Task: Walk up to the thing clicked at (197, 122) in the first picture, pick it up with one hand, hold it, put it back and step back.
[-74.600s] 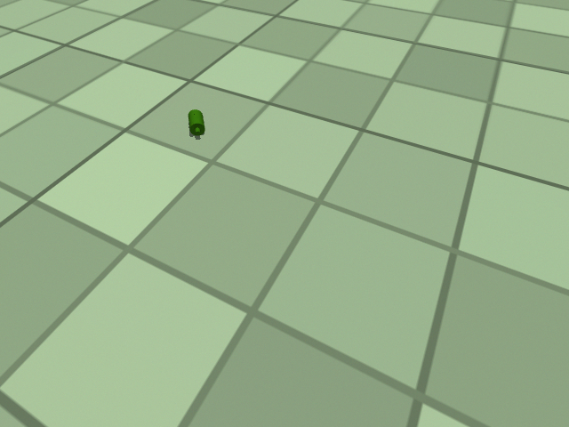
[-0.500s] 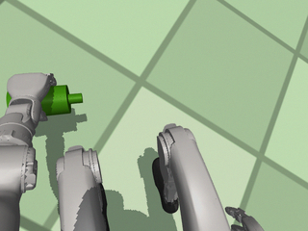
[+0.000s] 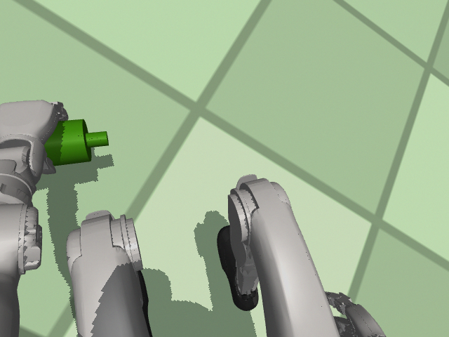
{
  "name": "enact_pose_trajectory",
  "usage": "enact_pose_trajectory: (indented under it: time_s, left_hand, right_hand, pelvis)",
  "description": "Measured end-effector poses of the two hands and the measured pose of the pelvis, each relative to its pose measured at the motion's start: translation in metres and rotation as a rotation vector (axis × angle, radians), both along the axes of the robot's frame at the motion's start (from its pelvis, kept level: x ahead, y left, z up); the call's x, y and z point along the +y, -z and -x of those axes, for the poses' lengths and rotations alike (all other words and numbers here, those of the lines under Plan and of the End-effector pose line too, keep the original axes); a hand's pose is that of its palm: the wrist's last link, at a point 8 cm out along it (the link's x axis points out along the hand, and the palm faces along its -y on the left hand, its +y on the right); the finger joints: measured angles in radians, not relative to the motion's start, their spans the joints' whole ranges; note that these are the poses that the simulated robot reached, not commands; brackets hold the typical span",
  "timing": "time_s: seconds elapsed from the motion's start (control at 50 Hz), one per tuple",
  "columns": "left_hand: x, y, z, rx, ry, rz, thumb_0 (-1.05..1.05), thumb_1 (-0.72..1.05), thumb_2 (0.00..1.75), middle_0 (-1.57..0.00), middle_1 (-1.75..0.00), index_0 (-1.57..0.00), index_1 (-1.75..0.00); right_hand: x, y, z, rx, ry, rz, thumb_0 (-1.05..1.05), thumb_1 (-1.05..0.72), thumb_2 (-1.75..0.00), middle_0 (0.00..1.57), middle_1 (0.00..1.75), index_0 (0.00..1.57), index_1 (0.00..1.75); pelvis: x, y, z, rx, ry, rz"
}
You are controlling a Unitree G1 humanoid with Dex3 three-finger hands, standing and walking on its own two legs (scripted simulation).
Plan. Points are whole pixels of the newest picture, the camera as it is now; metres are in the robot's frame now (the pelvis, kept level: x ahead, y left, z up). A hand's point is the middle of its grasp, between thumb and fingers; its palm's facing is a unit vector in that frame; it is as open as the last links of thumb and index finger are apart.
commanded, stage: lower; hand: left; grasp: from above
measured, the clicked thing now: (58, 143) +0.47 +0.22 -0.22
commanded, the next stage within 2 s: rest in 0.08 s
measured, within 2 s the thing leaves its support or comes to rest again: neither
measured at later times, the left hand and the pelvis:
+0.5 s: hand (50, 142) +0.48 +0.23 -0.23, palm faces -0.47 -0.06 -0.88, open 10.7 cm; pelvis +0.00 +0.00 -0.02, yaw -2 degrees
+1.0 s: hand (56, 142) +0.49 +0.23 -0.26, palm faces -0.45 -0.07 -0.89, open 10.6 cm; pelvis +0.00 +0.01 -0.04, yaw -5 degrees
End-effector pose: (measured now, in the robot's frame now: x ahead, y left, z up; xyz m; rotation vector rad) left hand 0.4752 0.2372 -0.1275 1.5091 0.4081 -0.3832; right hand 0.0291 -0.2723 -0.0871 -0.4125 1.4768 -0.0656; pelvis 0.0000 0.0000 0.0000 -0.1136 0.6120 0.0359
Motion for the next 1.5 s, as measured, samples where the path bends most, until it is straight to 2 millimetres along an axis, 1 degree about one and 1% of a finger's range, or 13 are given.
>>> enact_pose_trajectory:
  time_s: [0.16, 0.34, 0.48, 0.6, 0.72, 0.84, 0.98, 1.14, 1.5]
  left_hand:
    - [-0.002, 0.02, 0.001, -0.018, 0.018, 0.002, -0.01, -0.07, 0.39, -0.75, -0.35, -0.75, -0.35]
    - [-0.002, 0.031, -0.004, -0.019, -0.004, -0.008, -0.01, -0.06, 0.39, -0.75, -0.33, -0.75, -0.34]
    - [-0.001, 0.042, -0.011, -0.022, -0.031, 0.013, -0.01, -0.06, 0.39, -0.74, -0.33, -0.74, -0.34]
    - [-0.002, 0.055, -0.009, -0.01, -0.022, 0.016, -0.01, -0.05, 0.39, -0.74, -0.34, -0.73, -0.35]
    - [-0.003, 0.064, -0.008, -0.019, -0.015, 0.029, -0.01, -0.04, 0.37, -0.74, -0.33, -0.74, -0.34]
    - [-0.002, 0.068, -0.012, -0.041, -0.011, 0.024, -0.01, -0.03, 0.34, -0.75, -0.32, -0.74, -0.32]
    - [-0.003, 0.073, -0.016, -0.041, -0.026, 0.03, -0.01, -0.01, 0.31, -0.76, -0.3, -0.75, -0.3]
    - [-0.002, 0.073, -0.016, -0.041, -0.035, 0.035, -0.01, -0.01, 0.28, -0.78, -0.26, -0.78, -0.27]
    - [-0.001, 0.072, -0.017, -0.032, -0.031, 0.036, -0.02, 0.01, 0.23, -0.8, -0.23, -0.8, -0.23]
  right_hand:
    - [0.001, 0.003, 0.003, 0.007, -0.007, 0.012, 0.0, -0.91, -0.9, 0.21, 0.3, 0.2, 0.3]
    - [0.008, 0.006, 0.011, 0.021, -0.015, -0.005, 0.0, -0.9, -0.9, 0.21, 0.3, 0.2, 0.3]
    - [0.011, 0.007, 0.021, 0.036, -0.026, -0.017, 0.0, -0.9, -0.89, 0.21, 0.3, 0.2, 0.3]
    - [0.011, 0.005, 0.03, 0.061, -0.036, -0.017, 0.0, -0.9, -0.89, 0.21, 0.3, 0.2, 0.3]
    - [0.011, 0.003, 0.034, 0.068, -0.059, -0.02, 0.0, -0.9, -0.89, 0.21, 0.3, 0.2, 0.3]
    - [0.011, 0.002, 0.035, 0.071, -0.081, -0.021, 0.0, -0.9, -0.89, 0.21, 0.3, 0.2, 0.3]
    - [0.016, 0.0, 0.032, 0.061, -0.106, -0.037, 0.0, -0.9, -0.9, 0.21, 0.3, 0.2, 0.3]
    - [0.021, -0.004, 0.031, 0.06, -0.126, -0.054, 0.0, -0.9, -0.9, 0.21, 0.3, 0.2, 0.3]
    - [0.028, -0.01, 0.042, 0.064, -0.149, -0.06, 0.0, -0.9, -0.9, 0.21, 0.3, 0.2, 0.3]
  pelvis:
    - [0.001, 0.01, -0.001, -0.009, 0.003, 0.012]
    - [0.003, 0.017, -0.001, -0.014, 0.011, 0.022]
    - [0.003, 0.023, -0.001, -0.027, 0.017, 0.033]
    - [0.003, 0.028, -0.001, -0.04, 0.024, 0.041]
    - [0.004, 0.032, -0.001, -0.057, 0.03, 0.05]
    - [0.005, 0.035, 0.0, -0.065, 0.035, 0.06]
    - [0.007, 0.035, -0.001, -0.07, 0.039, 0.073]
    - [0.009, 0.034, -0.001, -0.077, 0.04, 0.081]
    - [0.01, 0.033, 0.005, -0.102, 0.049, 0.097]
